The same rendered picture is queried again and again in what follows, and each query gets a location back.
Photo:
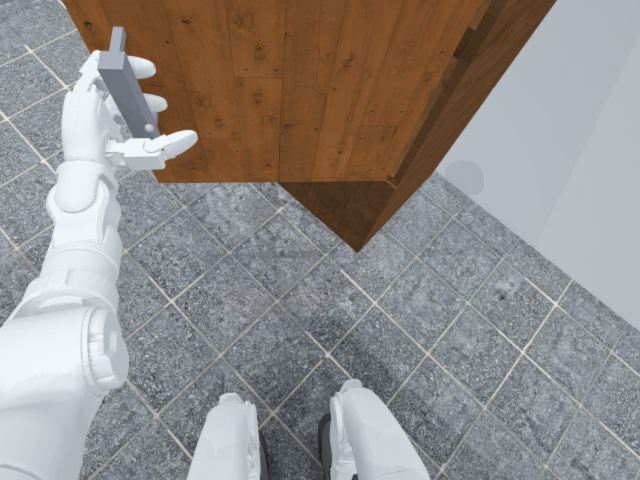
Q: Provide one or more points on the left robot hand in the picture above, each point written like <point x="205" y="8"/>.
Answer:
<point x="88" y="123"/>

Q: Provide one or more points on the robot left upper arm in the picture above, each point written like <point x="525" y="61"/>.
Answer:
<point x="55" y="369"/>

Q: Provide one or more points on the handle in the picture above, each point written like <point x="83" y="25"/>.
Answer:
<point x="119" y="78"/>

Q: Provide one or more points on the cupboard door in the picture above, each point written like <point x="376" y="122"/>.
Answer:
<point x="284" y="90"/>

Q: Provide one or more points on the left robot forearm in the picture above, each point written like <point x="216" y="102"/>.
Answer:
<point x="82" y="263"/>

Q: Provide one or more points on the left robot thigh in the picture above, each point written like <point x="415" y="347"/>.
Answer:
<point x="229" y="434"/>

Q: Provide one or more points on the robot left shin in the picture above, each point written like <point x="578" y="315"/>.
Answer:
<point x="254" y="469"/>

